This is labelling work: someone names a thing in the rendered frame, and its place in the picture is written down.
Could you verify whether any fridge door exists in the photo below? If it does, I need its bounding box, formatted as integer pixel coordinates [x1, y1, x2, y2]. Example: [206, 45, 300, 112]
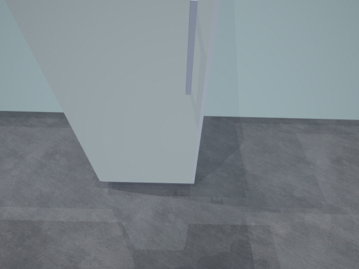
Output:
[5, 0, 214, 183]

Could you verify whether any handle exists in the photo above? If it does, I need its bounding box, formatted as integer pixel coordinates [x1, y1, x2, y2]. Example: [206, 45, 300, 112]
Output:
[186, 0, 197, 95]

